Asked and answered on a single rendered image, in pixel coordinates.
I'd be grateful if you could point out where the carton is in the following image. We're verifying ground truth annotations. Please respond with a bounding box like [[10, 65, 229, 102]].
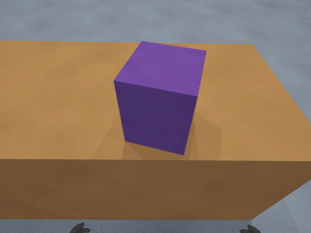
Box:
[[114, 41, 207, 155]]

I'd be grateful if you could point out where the left robot hand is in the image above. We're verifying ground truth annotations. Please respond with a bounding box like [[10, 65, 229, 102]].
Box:
[[70, 222, 91, 233]]

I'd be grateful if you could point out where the pedestal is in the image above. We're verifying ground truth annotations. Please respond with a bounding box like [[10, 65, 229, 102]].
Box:
[[0, 40, 311, 220]]

